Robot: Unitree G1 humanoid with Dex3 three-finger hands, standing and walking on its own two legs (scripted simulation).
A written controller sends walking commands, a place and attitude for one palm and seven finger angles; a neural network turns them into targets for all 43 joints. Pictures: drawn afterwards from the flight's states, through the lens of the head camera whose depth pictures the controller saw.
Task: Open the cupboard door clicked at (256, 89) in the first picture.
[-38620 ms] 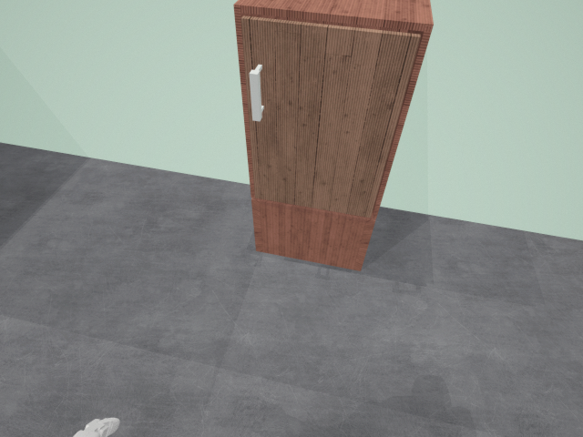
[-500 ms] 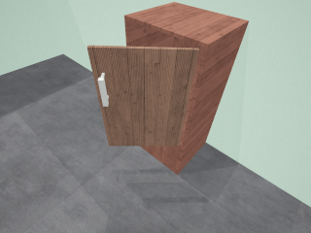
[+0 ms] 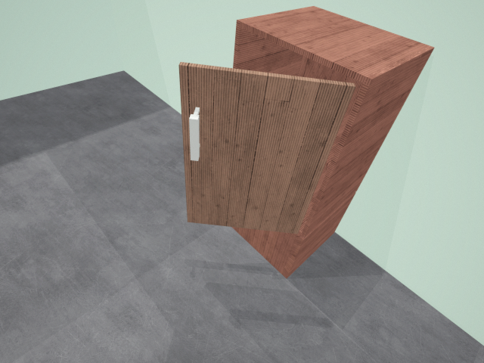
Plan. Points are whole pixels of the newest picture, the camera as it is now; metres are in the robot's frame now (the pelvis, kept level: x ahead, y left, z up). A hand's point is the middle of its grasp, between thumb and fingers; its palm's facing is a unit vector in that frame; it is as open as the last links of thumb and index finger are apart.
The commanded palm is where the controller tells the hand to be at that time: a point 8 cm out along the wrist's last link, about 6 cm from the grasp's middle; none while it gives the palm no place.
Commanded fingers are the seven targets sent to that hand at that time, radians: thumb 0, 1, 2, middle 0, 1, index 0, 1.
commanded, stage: shuffle to correct the standing spot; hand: left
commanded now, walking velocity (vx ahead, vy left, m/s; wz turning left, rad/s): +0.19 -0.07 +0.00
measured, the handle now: (196, 134) +0.65 +0.17 +0.01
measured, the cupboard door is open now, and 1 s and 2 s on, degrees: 43 43 43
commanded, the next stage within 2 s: come to a stop and stand still in 0.42 s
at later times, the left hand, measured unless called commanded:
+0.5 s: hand (173, 361) +0.17 +0.13 -0.15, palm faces +0.03 -0.98 -0.22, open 7.2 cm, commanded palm none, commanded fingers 0.00 0.90 0.90 -0.20 -0.30 -0.20 -0.30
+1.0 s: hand out of the picture +0.12 +0.12 -0.17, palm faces +0.05 -0.99 -0.16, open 7.4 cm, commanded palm none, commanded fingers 0.00 0.90 0.90 -0.20 -0.30 -0.20 -0.30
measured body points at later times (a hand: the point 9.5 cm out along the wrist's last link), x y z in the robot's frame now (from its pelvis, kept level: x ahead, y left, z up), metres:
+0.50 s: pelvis +0.08 -0.05 +0.00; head +0.11 -0.07 +0.45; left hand +0.17 +0.18 -0.14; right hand +0.02 -0.24 -0.17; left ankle +0.03 +0.08 -0.68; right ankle +0.13 -0.13 -0.73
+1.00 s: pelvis +0.12 -0.04 +0.00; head +0.14 -0.04 +0.45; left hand +0.12 +0.17 -0.16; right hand +0.20 -0.27 -0.14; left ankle +0.18 +0.05 -0.73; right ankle +0.13 -0.13 -0.73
